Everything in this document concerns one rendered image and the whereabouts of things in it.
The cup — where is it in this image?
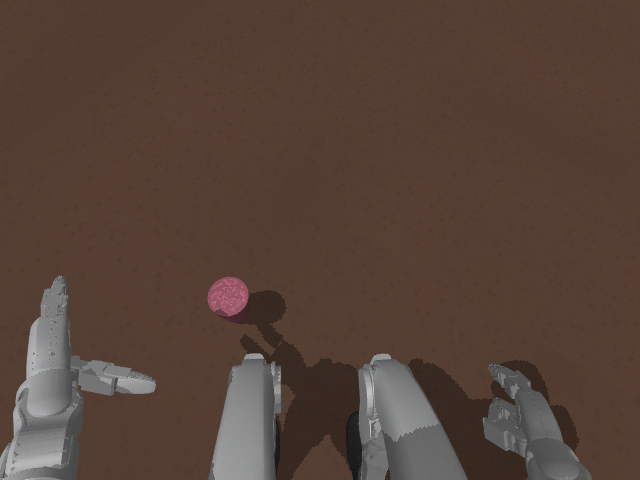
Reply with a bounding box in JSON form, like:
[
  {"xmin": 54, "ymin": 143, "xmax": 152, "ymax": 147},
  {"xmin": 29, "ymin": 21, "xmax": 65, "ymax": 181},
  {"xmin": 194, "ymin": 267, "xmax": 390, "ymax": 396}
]
[{"xmin": 207, "ymin": 277, "xmax": 250, "ymax": 323}]

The right robot hand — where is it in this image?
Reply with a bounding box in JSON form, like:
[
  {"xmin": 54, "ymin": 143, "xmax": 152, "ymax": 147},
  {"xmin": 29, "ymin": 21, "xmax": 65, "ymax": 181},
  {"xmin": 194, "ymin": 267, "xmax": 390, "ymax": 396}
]
[{"xmin": 483, "ymin": 363, "xmax": 564, "ymax": 458}]

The right robot foot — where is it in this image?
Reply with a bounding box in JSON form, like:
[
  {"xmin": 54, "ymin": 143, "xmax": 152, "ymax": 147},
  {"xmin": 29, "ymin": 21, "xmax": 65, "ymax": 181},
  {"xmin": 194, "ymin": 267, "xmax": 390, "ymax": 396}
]
[{"xmin": 346, "ymin": 411, "xmax": 362, "ymax": 480}]

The left robot hand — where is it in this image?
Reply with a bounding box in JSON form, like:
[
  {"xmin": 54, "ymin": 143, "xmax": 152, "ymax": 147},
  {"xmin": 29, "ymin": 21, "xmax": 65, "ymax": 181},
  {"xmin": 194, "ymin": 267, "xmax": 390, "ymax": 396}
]
[{"xmin": 26, "ymin": 276, "xmax": 156, "ymax": 396}]

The right robot arm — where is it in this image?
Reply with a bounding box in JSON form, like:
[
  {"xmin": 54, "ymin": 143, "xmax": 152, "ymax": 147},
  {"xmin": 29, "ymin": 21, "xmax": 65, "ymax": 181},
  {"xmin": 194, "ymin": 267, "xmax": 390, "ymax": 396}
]
[{"xmin": 525, "ymin": 438, "xmax": 592, "ymax": 480}]

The left robot arm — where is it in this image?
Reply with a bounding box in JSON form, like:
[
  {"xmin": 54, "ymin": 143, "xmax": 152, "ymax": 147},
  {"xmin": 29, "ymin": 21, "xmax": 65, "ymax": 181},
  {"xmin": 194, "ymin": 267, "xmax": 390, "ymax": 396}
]
[{"xmin": 0, "ymin": 369, "xmax": 84, "ymax": 480}]

